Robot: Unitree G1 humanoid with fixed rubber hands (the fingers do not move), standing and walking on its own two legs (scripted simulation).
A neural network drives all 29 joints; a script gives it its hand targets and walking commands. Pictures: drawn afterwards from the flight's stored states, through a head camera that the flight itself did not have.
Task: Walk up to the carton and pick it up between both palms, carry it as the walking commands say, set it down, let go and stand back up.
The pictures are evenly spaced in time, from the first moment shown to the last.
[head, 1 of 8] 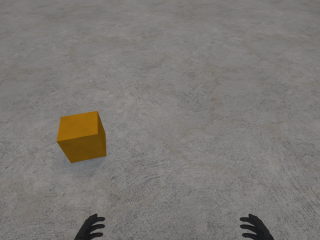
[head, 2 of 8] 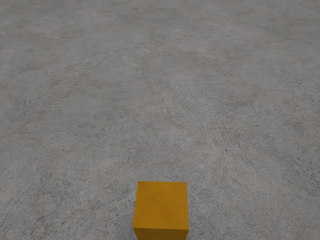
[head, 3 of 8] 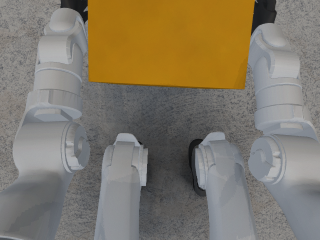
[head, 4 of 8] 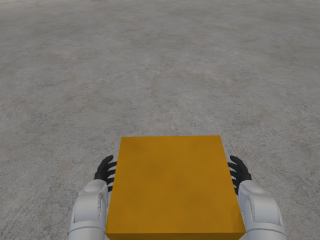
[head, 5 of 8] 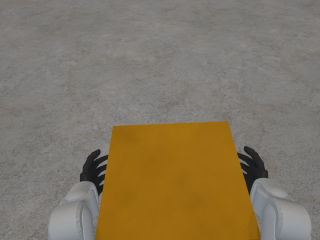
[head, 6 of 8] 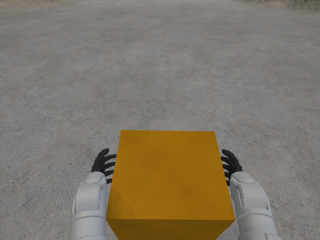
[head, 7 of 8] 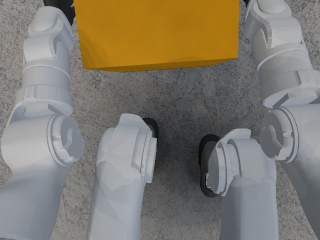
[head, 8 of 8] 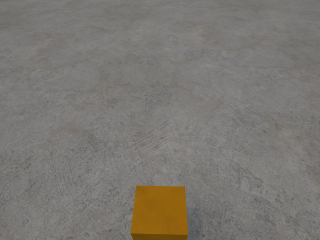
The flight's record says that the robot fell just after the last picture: no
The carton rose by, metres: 0.66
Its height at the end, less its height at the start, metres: +0.00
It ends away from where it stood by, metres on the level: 2.21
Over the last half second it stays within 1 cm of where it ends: yes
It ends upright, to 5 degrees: yes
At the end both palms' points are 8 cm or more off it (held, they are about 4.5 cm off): yes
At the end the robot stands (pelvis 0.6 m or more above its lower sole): yes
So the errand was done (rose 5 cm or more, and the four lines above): yes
